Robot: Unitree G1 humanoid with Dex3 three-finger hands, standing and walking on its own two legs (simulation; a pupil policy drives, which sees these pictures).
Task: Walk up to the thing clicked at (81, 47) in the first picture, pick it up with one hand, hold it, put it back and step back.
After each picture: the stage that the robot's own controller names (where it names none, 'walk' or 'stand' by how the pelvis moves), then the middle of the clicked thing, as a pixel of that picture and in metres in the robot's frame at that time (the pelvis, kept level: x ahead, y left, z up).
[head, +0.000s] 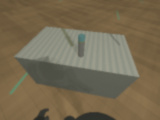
stand; (81, 46) +0.71 +0.12 -0.01
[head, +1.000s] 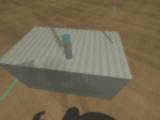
walk; (67, 47) +0.61 +0.25 +0.02
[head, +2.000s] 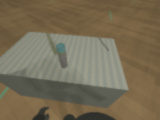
stand; (62, 56) +0.53 +0.27 -0.01
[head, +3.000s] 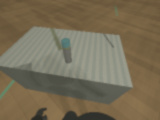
stand; (67, 52) +0.56 +0.23 +0.00
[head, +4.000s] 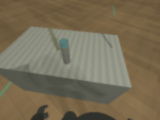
stand; (65, 52) +0.55 +0.24 +0.00
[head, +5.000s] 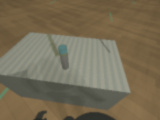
stand; (64, 58) +0.52 +0.24 -0.01
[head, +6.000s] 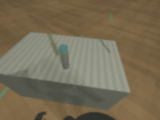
stand; (64, 58) +0.52 +0.24 -0.01
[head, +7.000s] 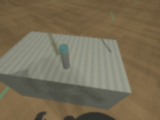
stand; (65, 57) +0.52 +0.24 -0.01
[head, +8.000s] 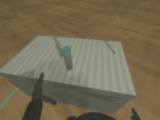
rise first; (68, 59) +0.52 +0.25 -0.01
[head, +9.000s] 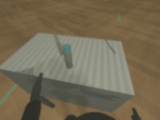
go down; (68, 57) +0.53 +0.25 -0.01
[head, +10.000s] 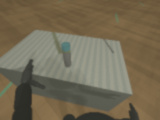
go down; (66, 55) +0.54 +0.23 +0.00
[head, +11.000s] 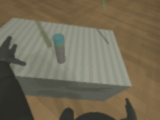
go down; (60, 50) +0.51 +0.23 +0.04
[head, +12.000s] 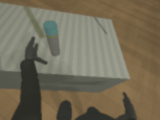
close in; (53, 41) +0.52 +0.24 +0.07
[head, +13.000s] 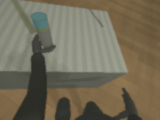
close; (45, 36) +0.53 +0.25 +0.09
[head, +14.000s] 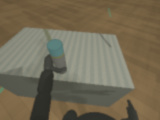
lift; (59, 60) +0.36 +0.20 +0.16
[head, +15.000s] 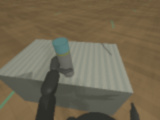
hold; (65, 60) +0.32 +0.16 +0.21
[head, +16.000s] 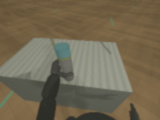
hold; (66, 64) +0.32 +0.16 +0.18
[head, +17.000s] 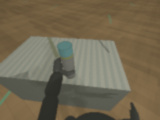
hold; (68, 62) +0.33 +0.14 +0.17
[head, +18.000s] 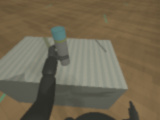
crouch; (62, 48) +0.42 +0.18 +0.21
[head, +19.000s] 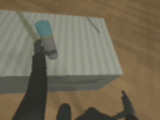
lower; (49, 43) +0.50 +0.22 +0.09
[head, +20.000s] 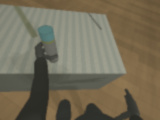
lower; (50, 47) +0.48 +0.21 +0.08
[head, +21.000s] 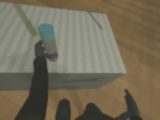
lower; (50, 46) +0.48 +0.22 +0.08
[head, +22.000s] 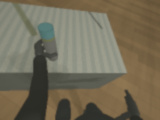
lower; (50, 45) +0.48 +0.22 +0.08
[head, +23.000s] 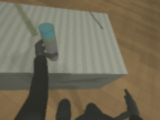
rest; (50, 45) +0.48 +0.22 +0.08
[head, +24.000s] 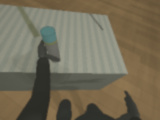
withdraw; (52, 47) +0.47 +0.21 +0.08
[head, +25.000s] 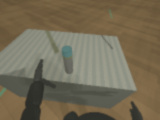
sink last; (68, 61) +0.45 +0.19 +0.04
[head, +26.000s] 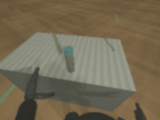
stand; (69, 60) +0.47 +0.21 +0.03
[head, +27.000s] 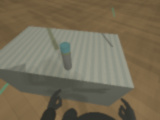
stand; (66, 57) +0.47 +0.21 +0.04
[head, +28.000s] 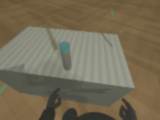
stand; (66, 57) +0.47 +0.21 +0.05
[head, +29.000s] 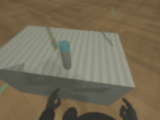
stand; (66, 56) +0.47 +0.21 +0.05
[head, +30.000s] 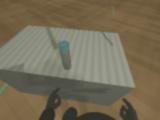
stand; (65, 57) +0.47 +0.21 +0.06
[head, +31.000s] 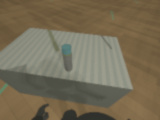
stand; (67, 59) +0.47 +0.20 +0.03
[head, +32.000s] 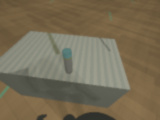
walk; (68, 62) +0.47 +0.20 -0.01
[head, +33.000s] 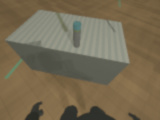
walk; (76, 35) +0.72 +0.19 +0.01
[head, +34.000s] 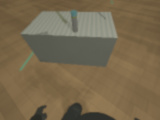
walk; (74, 22) +1.04 +0.28 +0.01
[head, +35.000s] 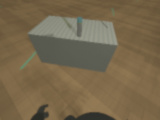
stand; (79, 27) +1.09 +0.22 +0.00
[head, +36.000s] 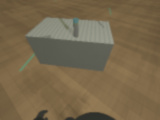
stand; (75, 28) +1.10 +0.25 -0.01
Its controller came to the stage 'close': yes
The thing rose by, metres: 0.23
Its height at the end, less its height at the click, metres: +0.00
